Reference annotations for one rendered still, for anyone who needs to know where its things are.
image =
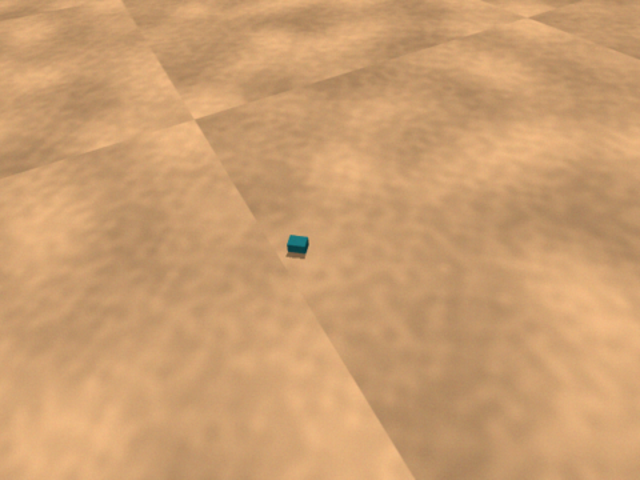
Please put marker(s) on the small box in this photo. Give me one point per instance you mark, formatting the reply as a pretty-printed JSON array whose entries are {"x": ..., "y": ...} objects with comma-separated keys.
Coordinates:
[{"x": 297, "y": 244}]

